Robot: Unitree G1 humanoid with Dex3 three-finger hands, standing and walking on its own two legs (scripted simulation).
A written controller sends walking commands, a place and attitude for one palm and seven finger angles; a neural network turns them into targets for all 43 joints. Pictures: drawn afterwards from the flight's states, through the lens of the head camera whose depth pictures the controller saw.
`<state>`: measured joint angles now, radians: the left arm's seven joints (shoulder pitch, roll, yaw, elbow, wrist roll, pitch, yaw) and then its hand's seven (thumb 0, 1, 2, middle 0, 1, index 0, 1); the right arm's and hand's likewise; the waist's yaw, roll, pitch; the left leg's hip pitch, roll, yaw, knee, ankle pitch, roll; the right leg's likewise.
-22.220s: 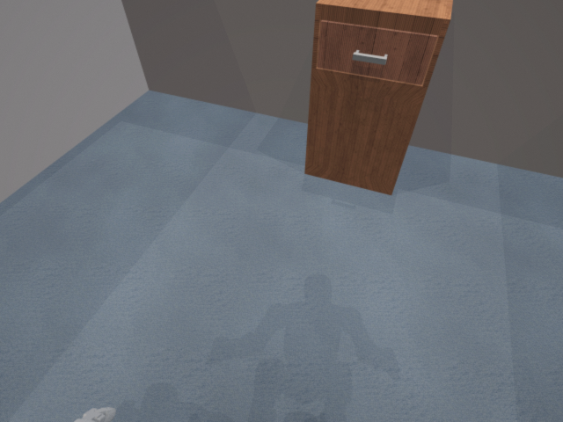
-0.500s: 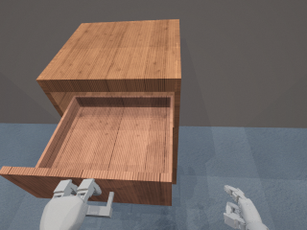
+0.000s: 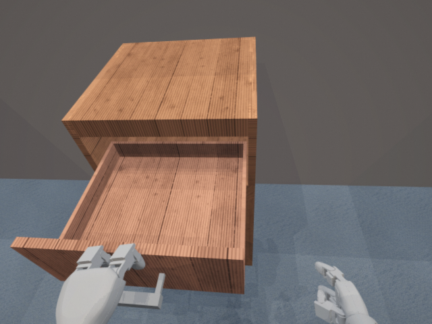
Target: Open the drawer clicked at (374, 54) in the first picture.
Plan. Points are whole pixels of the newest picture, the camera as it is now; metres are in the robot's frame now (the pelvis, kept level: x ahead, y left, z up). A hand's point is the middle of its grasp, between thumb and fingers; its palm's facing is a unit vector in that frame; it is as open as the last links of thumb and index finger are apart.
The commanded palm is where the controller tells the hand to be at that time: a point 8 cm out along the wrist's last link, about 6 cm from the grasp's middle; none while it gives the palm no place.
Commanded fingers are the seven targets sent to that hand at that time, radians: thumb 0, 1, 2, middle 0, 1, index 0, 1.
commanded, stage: lift the hand off the handle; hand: left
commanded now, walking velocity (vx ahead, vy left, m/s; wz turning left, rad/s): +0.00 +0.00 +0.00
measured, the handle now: (131, 287) +0.19 +0.20 -0.04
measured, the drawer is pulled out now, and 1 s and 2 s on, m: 0.30 0.30 0.30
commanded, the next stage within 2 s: draw the hand back to the body in 0.76 s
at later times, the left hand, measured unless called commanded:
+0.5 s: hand (105, 281) +0.16 +0.19 +0.09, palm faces +0.06 -0.21 -0.98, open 13.8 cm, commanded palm +0.13 +0.19 +0.15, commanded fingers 0.00 -0.50 0.30 -0.30 -1.20 -0.30 -1.20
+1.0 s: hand (95, 275) +0.16 +0.20 +0.11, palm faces +0.08 -0.18 -0.98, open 13.8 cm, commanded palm +0.13 +0.20 +0.17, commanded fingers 0.00 -0.50 0.30 -0.30 -1.20 -0.30 -1.20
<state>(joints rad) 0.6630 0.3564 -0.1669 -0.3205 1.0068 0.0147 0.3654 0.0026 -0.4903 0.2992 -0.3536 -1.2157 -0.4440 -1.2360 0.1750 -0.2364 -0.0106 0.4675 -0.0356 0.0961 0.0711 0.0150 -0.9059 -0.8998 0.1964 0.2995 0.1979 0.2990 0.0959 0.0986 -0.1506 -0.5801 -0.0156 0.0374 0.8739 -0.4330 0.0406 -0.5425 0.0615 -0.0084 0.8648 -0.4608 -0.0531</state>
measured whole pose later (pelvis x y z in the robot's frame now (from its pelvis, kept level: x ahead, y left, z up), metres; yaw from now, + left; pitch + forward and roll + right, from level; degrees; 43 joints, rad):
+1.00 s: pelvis +0.01 +0.01 +0.02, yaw -1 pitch +4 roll -1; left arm 0.68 0.40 -0.12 -0.53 0.96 0.06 0.25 0.00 -0.49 0.30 -0.32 -1.20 -0.32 -1.20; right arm 0.16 -0.24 0.02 0.46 0.00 0.11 0.09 0.02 -0.91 -0.90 0.20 0.30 0.20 0.30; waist 0.12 0.11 -0.12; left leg -0.41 -0.01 0.05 0.72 -0.38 0.05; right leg -0.37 0.07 0.02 0.69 -0.39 -0.04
